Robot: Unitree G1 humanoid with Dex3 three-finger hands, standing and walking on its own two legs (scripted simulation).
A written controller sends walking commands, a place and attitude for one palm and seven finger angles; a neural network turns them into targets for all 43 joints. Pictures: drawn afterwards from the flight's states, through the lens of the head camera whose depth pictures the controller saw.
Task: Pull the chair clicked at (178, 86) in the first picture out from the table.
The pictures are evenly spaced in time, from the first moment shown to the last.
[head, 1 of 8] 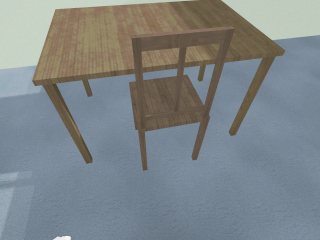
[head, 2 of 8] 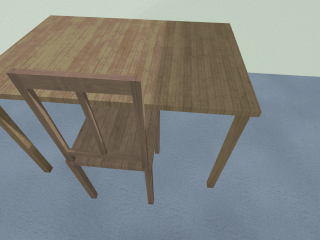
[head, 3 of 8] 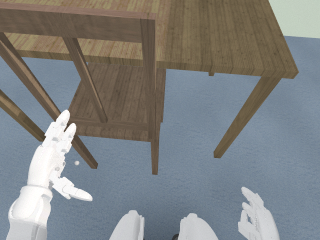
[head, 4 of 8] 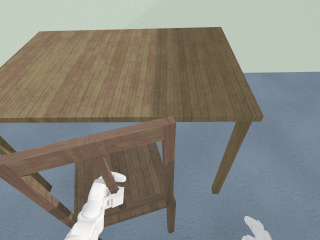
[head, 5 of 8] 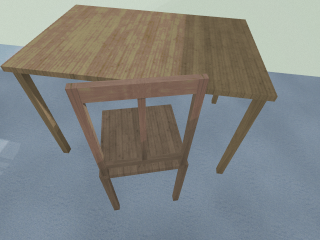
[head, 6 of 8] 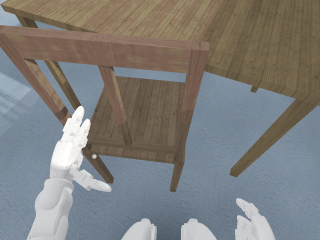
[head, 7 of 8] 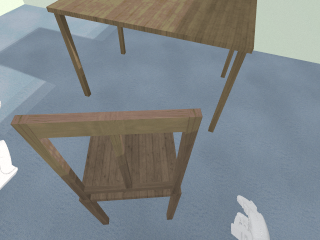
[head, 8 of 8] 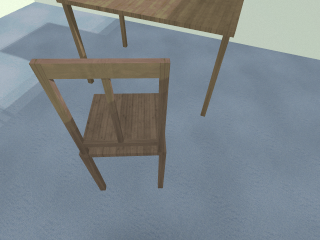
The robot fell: no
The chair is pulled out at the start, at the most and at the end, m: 0.00 0.66 0.66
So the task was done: yes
